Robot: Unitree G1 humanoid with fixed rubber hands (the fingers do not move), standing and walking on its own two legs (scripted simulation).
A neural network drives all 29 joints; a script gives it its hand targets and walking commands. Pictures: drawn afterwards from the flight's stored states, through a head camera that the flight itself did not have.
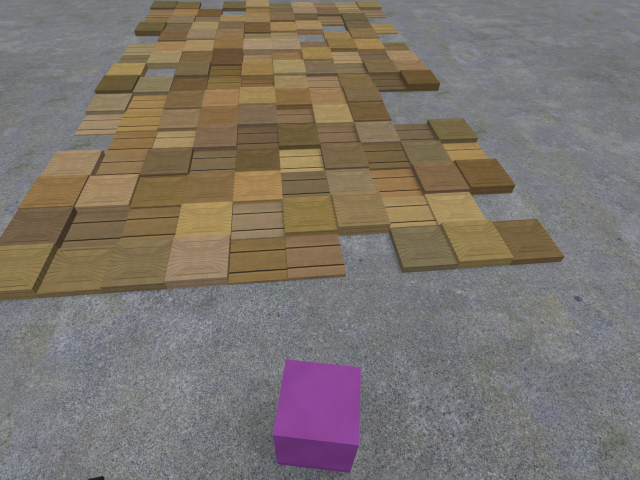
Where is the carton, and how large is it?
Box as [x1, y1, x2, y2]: [273, 359, 360, 472]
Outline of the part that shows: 286,359 273,429 273,440 277,463 349,472 358,445 360,367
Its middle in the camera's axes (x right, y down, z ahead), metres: +0.00 +0.49 +1.09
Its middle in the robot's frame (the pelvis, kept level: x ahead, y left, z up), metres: +0.46 +0.00 -0.66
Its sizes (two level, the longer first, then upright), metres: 0.210 0.200 0.250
